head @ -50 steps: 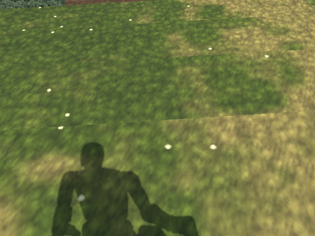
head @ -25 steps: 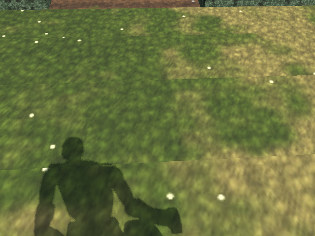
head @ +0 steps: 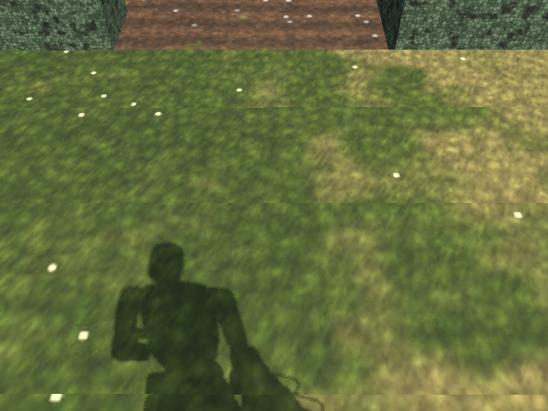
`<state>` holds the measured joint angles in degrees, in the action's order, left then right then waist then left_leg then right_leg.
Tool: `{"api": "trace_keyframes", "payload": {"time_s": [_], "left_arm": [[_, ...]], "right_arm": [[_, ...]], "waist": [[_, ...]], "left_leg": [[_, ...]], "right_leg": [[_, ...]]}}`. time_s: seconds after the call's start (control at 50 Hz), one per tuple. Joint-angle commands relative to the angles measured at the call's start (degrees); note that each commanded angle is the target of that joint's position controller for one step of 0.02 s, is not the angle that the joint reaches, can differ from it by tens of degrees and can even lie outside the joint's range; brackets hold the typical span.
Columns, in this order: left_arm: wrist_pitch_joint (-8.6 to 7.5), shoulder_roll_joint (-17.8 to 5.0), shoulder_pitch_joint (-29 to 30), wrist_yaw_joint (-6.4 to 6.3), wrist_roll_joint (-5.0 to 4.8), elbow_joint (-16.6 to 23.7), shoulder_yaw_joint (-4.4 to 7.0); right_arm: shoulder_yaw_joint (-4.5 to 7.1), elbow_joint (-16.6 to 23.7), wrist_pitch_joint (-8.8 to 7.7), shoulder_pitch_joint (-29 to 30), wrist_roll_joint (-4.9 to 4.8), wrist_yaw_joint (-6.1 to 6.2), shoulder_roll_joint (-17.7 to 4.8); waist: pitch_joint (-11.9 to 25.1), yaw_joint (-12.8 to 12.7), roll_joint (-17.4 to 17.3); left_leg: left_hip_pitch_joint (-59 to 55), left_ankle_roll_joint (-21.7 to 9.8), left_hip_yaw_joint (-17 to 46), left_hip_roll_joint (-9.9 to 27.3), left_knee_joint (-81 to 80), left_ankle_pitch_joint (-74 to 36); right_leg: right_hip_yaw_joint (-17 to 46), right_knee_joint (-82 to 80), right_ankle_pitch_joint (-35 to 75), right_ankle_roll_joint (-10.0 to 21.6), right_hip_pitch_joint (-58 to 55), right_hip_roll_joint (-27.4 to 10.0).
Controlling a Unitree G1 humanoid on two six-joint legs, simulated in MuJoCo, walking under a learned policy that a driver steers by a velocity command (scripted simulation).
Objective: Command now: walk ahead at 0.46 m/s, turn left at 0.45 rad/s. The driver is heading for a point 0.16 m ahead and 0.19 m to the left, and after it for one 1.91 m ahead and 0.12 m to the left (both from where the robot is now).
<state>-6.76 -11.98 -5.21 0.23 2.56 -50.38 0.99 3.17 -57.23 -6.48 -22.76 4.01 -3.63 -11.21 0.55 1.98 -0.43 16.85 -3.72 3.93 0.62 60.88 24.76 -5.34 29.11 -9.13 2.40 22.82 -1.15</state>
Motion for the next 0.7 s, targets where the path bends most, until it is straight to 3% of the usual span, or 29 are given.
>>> {"api": "trace_keyframes", "payload": {"time_s": [0.02, 0.04, 0.06, 0.1, 0.16, 0.2, 0.26, 0.34, 0.36, 0.38, 0.4, 0.42, 0.44, 0.46, 0.48, 0.5, 0.52, 0.56, 0.58, 0.62, 0.66, 0.7], "left_arm": [[0.25, -2.5, -12.5, -1.69, 0.02, -2.1, 0.98], [0.15, -1.4, -11.2, -1.88, 0.19, -1.3, 0.91], [-0.22, -1.6, -9.8, -2.06, 0.51, -0.5, 1.32], [-1.09, -3.0, -7.3, -2.39, 1.18, 0.9, 2.23], [-1.52, -6.6, -8.2, -2.19, 1.89, 1.0, 3.80], [-1.79, -8.9, -8.5, -1.61, 1.88, 1.1, 4.73], [-1.96, -9.6, -7.9, -0.30, 1.71, 1.5, 5.50], [-0.64, -10.4, -8.9, 0.44, 0.15, 1.1, 6.43], [-0.23, -9.8, -9.1, 0.39, -0.44, 0.6, 6.29], [0.22, -8.5, -10.9, 0.93, -1.20, 0.2, 5.75], [0.80, -5.4, -16.4, 1.10, -1.18, 1.4, 4.83], [0.68, -1.5, -17.9, 1.41, -0.47, 4.2, 2.72], [1.31, -5.7, -8.8, 2.30, 0.49, 4.9, 3.55], [2.07, -4.9, -6.0, 2.52, 0.55, 5.2, 3.21], [2.46, -7.1, -6.9, 1.71, 0.61, 3.8, 3.60], [2.46, -7.0, -9.4, 0.81, 0.41, 2.7, 3.59], [2.30, -6.0, -9.7, 0.43, 0.06, 2.2, 3.17], [2.30, -6.2, -13.8, 0.55, -0.41, 0.4, 3.47], [2.37, -5.8, -16.1, 1.00, -0.59, -0.7, 3.36], [2.67, -5.8, -17.1, 1.95, -0.49, -1.8, 3.22], [2.49, -5.9, -17.7, 3.07, -1.64, -2.7, 3.15], [1.63, -6.5, -15.2, 3.31, -2.21, -1.4, 2.96]], "right_arm": [[-0.11, 2.9, -0.90, 0.8, 0.78, 1.62, 0.0], [-0.39, 3.1, -0.60, 1.2, 0.74, 1.42, 1.6], [-0.33, 3.6, -0.35, 2.1, 0.13, 1.10, 1.7], [-0.48, 5.1, -0.07, 5.0, -0.57, 0.03, 0.9], [-0.87, 7.6, 0.79, 9.2, -0.94, -1.46, -0.5], [-0.87, 8.5, 1.39, 10.1, -1.20, -1.73, -2.3], [-0.43, 8.9, 2.02, 11.4, -1.43, -0.79, -4.7], [0.45, 9.5, 1.36, 15.5, -1.43, 0.73, -6.7], [0.89, 9.5, 0.69, 15.3, -1.92, 1.02, -7.5], [1.68, 9.3, -0.29, 15.6, -2.70, 1.56, -9.6], [3.21, 9.9, -1.12, 14.3, -3.25, 2.47, -15.3], [3.42, 8.6, -0.37, 5.3, -3.83, 2.97, -18.3], [3.48, 6.1, -0.51, -1.1, -2.73, 3.28, -15.6], [4.40, 5.6, -1.37, 1.1, -3.25, 3.55, -16.7], [3.77, 7.3, -1.21, 7.6, -4.91, 3.60, -13.4], [2.61, 9.2, -0.86, 13.1, -6.26, 3.38, -10.4], [2.42, 10.2, -0.71, 15.4, -6.30, 3.00, -9.7], [2.93, 11.8, -0.69, 18.6, -4.53, 2.40, -11.3], [2.93, 12.6, -0.93, 20.6, -4.23, 2.07, -11.3], [2.57, 12.9, -1.25, 22.2, -4.74, 1.30, -10.2], [1.86, 11.4, -0.43, 21.7, -5.43, -0.61, -9.1], [0.81, 9.2, 1.10, 16.8, -5.18, -2.70, -6.8]], "waist": [[0.7, -3.6, 3.4], [1.3, -2.2, 3.0], [2.1, -1.3, 2.8], [2.0, -0.3, 2.7], [1.8, -0.2, 2.7], [1.4, 0.1, 3.7], [1.0, 0.3, 3.8], [0.8, -0.9, 3.1], [1.3, -0.1, 2.3], [3.9, -0.4, 0.3], [13.5, -3.2, -6.2], [25.2, -1.5, -14.3], [21.2, 3.7, -7.0], [14.1, 2.7, -6.0], [10.6, 0.2, -4.7], [9.4, -2.5, -4.7], [7.3, -3.3, -4.4], [7.7, -5.8, -2.4], [7.1, -6.9, -2.0], [5.6, -6.9, -1.8], [3.6, -7.0, -1.2], [2.9, -5.0, -0.7]], "left_leg": [[20.8, -2.3, 2.5, 6.7, 7.7, -6.9], [18.3, -1.8, 1.8, 7.0, 6.9, -6.5], [17.5, -0.9, 1.0, 7.1, 5.5, -5.2], [17.1, 1.5, -1.3, 7.7, 0.5, -8.8], [15.3, 3.4, -4.5, 7.2, -9.8, -17.4], [15.4, 3.4, -3.9, 6.7, -13.9, -21.0], [15.6, 2.8, -2.7, 6.1, -18.8, -24.1], [13.3, 1.4, -4.1, 3.5, -27.5, -22.7], [8.9, 0.0, -5.6, 1.6, -32.5, -27.8], [1.8, -2.5, -6.7, -0.8, -36.5, -37.4], [-14.1, -10.6, -0.3, 5.5, -32.2, -64.5], [-33.6, -22.0, 20.0, 19.6, -35.4, -69.1], [-32.6, -19.2, 24.3, 20.3, -39.2, -56.5], [-26.5, -15.5, 20.6, 18.2, -40.9, -46.9], [-19.1, -12.5, 16.4, 16.2, -42.0, -43.3], [-12.3, -11.3, 14.2, 15.1, -43.5, -42.2], [-5.0, -10.6, 11.7, 14.0, -45.0, -40.7], [3.7, -10.0, 6.7, 11.3, -46.1, -38.4], [6.3, -9.3, 4.3, 9.9, -45.9, -36.0], [7.3, -7.6, 3.4, 8.6, -44.2, -28.0], [7.9, -5.7, 5.4, 8.5, -40.8, -15.8], [6.5, -2.8, 8.5, 7.7, -39.3, -4.8]], "right_leg": [[19.6, -18.9, 0.7, 11.1, -17.9, -18.2], [15.3, -19.7, 11.7, 11.7, -16.4, -17.5], [11.0, -20.1, 21.3, 12.3, -16.3, -17.2], [2.8, -20.5, 34.6, 12.6, -14.6, -15.8], [-4.6, -20.0, 44.7, 11.9, -12.9, -14.3], [-5.9, -19.4, 47.0, 11.8, -14.7, -15.2], [-6.0, -17.5, 44.2, 10.9, -18.5, -15.7], [-6.3, -11.8, 35.2, 8.3, -24.5, -15.5], [-7.0, -8.2, 33.6, 6.6, -23.8, -14.0], [-7.5, -4.1, 32.1, 4.3, -22.1, -10.8], [-10.4, 3.0, 17.4, -0.8, -16.4, -5.7], [-7.4, 12.7, -18.8, -5.1, -2.3, -0.6], [0.9, 20.7, -36.9, -5.9, 4.9, -0.3], [4.6, 25.3, -36.9, -5.4, 9.5, -3.0], [5.8, 26.5, -35.2, -6.2, 8.4, -5.5], [6.6, 25.4, -33.1, -7.0, 4.5, -6.5], [6.6, 26.2, -29.1, -7.8, 0.6, -6.8], [5.4, 28.9, -20.5, -8.0, -6.5, -5.3], [4.8, 27.1, -17.3, -8.1, -8.4, -5.2], [4.0, 18.9, -13.1, -8.7, -10.0, -5.8], [2.3, 6.2, -4.0, -8.1, -13.5, -5.4], [3.1, -0.4, 1.3, -4.6, -13.7, -6.3]]}}
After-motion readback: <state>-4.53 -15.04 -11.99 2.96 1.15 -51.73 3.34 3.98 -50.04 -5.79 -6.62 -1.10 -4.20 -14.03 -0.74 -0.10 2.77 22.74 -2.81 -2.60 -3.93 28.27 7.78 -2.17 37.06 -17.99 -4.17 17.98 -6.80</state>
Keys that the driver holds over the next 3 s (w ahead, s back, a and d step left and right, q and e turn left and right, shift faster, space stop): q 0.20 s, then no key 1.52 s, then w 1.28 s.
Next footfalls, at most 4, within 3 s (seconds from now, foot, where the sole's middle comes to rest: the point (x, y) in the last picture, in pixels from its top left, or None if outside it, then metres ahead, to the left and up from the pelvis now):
0.38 left None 0.28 0.17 -0.77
0.70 right None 0.24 -0.09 -0.77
2.52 right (292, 333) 0.77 -0.04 -0.94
2.98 left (195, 265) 1.03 0.26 -0.94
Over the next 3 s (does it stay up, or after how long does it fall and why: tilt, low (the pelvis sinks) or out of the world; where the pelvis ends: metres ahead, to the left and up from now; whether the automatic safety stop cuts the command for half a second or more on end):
stays up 0.87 0.11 -0.18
